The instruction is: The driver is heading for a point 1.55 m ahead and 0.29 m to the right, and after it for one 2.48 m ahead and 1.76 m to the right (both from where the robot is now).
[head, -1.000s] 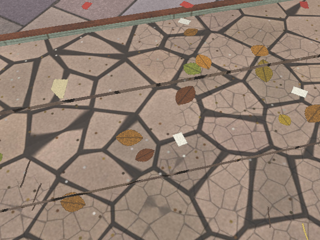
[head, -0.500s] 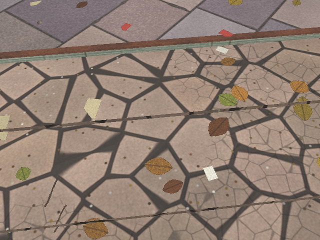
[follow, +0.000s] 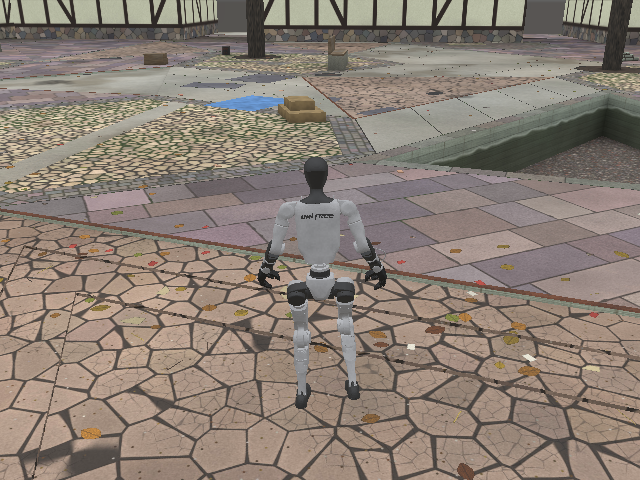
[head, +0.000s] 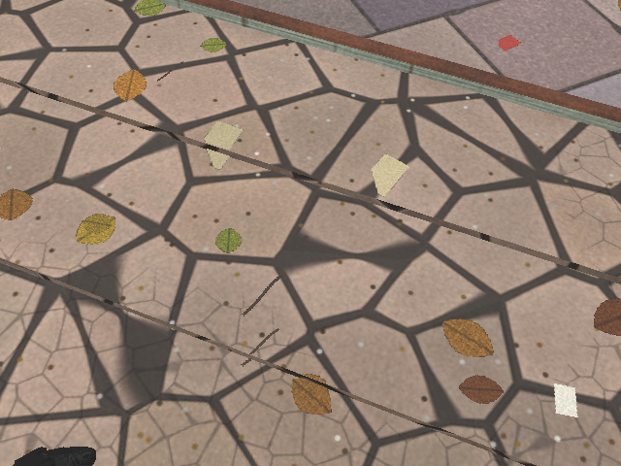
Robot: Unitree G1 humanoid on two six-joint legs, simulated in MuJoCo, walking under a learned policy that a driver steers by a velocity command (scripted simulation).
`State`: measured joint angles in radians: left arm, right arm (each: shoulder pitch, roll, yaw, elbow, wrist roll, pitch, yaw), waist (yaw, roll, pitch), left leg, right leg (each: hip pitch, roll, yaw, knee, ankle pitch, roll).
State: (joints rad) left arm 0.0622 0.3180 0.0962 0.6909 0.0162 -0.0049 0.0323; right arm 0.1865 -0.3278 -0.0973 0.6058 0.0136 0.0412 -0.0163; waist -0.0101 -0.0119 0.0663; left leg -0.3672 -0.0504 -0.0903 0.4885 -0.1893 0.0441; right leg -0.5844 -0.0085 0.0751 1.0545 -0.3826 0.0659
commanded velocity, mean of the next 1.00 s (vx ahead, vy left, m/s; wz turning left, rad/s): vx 0.61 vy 0.00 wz -0.19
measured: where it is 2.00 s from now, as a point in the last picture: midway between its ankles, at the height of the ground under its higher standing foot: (449, 194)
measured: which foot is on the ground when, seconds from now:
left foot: down 0.00-0.22, up 0.24-0.56, down 0.58-1.00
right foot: up 0.00-0.20, down 0.22-0.56, up 0.58-0.96, down 0.98-1.00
